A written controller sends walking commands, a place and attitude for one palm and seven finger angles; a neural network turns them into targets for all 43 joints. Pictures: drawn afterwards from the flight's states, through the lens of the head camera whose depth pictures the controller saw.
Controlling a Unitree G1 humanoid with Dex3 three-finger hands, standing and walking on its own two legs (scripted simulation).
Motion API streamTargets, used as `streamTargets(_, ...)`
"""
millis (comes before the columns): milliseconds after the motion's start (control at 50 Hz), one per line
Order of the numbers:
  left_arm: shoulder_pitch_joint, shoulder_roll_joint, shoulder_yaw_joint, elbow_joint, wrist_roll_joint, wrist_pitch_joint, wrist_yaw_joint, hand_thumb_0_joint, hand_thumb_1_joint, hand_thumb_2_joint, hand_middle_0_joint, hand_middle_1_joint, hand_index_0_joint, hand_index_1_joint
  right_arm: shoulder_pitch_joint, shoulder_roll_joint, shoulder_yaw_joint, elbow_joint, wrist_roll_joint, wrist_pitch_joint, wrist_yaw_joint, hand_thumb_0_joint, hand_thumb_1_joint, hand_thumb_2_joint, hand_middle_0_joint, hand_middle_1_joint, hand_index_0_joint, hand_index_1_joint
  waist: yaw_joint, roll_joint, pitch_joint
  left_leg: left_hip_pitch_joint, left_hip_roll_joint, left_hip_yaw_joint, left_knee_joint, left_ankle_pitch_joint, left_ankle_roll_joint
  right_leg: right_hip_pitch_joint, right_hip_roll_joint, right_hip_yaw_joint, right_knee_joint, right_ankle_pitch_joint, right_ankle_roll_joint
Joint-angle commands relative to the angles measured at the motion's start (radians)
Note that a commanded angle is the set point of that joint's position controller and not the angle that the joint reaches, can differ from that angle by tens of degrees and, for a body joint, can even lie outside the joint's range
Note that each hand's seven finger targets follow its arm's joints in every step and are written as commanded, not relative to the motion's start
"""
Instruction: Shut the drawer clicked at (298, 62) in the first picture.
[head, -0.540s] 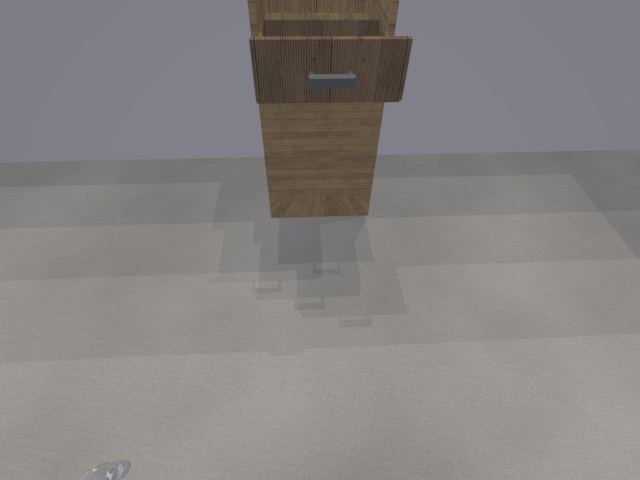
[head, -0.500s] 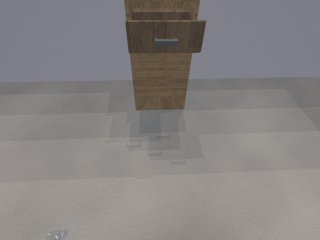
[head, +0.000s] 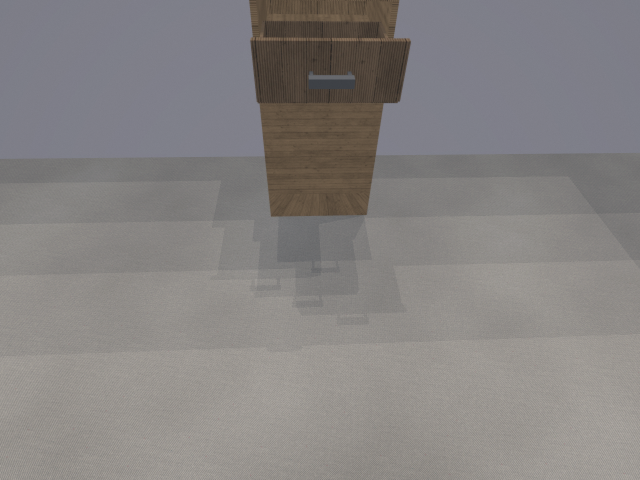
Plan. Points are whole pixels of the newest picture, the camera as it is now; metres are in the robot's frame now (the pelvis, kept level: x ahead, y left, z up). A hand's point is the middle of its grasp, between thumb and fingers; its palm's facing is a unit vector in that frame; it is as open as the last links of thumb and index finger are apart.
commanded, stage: stand and wait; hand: left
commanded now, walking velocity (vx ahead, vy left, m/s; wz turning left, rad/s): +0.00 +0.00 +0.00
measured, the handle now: (330, 78) +1.02 +0.04 +0.03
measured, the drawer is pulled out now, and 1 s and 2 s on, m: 0.30 0.30 0.30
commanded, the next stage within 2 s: look at it before walking up in 0.28 s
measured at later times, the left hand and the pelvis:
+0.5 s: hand out of the picture +0.07 +0.24 -0.15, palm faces -0.02 -0.94 -0.33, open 7.4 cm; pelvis -0.01 -0.01 +0.00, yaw +0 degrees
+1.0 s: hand out of the picture +0.07 +0.24 -0.15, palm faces -0.03 -0.94 -0.33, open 7.4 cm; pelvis +0.00 -0.01 +0.00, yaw -1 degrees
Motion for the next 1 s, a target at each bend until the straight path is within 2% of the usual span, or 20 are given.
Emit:
streamTargets(0, -0.062, 0.202, 0.04, -0.063, 0.002, -0.033, 0.014, 0.0, 0.9, 0.9, -0.2, -0.3, -0.2, -0.3, -0.068, -0.201, -0.043, -0.065, 0.006, -0.032, -0.012, 0.0, -0.9, -0.9, 0.2, 0.3, 0.2, 0.3, -0.006, 0.005, -0.06, 0.009, 0.122, -0.093, -0.082, 0.149, 0.031, 0.004, -0.097, 0.086, -0.077, 0.13, -0.044)
streamTargets(260, -0.068, 0.206, 0.038, -0.038, 0.003, -0.034, 0.014, 0.0, 0.9, 0.9, -0.2, -0.3, -0.2, -0.3, -0.051, -0.202, -0.04, -0.03, 0.006, -0.032, -0.009, 0.0, -0.9, -0.9, 0.2, 0.3, 0.2, 0.3, -0.007, 0.008, -0.045, 0.001, 0.126, -0.1, -0.111, 0.099, 0.025, -0.006, -0.096, 0.099, -0.108, 0.066, -0.044)
streamTargets(500, -0.069, 0.203, 0.039, -0.036, 0.004, -0.037, 0.014, 0.0, 0.9, 0.9, -0.2, -0.3, -0.2, -0.3, -0.048, -0.2, -0.04, -0.023, 0.007, -0.033, -0.009, 0.0, -0.9, -0.9, 0.2, 0.3, 0.2, 0.3, -0.008, -0.006, -0.044, 0.015, 0.129, -0.097, -0.115, 0.121, 0.022, -0.01, -0.096, 0.102, -0.116, 0.096, -0.043)
streamTargets(600, -0.067, 0.202, 0.039, -0.033, 0.004, -0.037, 0.013, 0.0, 0.9, 0.9, -0.2, -0.3, -0.2, -0.3, -0.046, -0.199, -0.039, -0.02, 0.007, -0.032, -0.009, 0.0, -0.9, -0.9, 0.2, 0.3, 0.2, 0.3, -0.008, 0.005, -0.044, 0.013, 0.129, -0.094, -0.119, 0.108, 0.02, -0.01, -0.094, 0.107, -0.121, 0.084, -0.043)
streamTargets(800, -0.06, 0.204, 0.039, -0.029, 0.003, -0.04, 0.014, 0.0, 0.9, 0.9, -0.2, -0.3, -0.2, -0.3, -0.046, -0.201, -0.037, -0.017, 0.009, -0.034, -0.01, 0.0, -0.9, -0.9, 0.2, 0.3, 0.2, 0.3, -0.008, -0.003, -0.067, 0.036, 0.135, -0.089, -0.11, 0.171, 0.019, 0.014, -0.097, 0.1, -0.115, 0.16, -0.043)
streamTargets(980, -0.06, 0.205, 0.039, -0.026, 0.003, -0.039, 0.015, 0.0, 0.9, 0.9, -0.2, -0.3, -0.2, -0.3, -0.05, -0.202, -0.036, -0.014, 0.008, -0.034, -0.011, 0.0, -0.9, -0.9, 0.2, 0.3, 0.2, 0.3, -0.007, 0.013, -0.058, 0.038, 0.136, -0.088, -0.122, 0.165, 0.017, 0.016, -0.095, 0.1, -0.121, 0.154, -0.041)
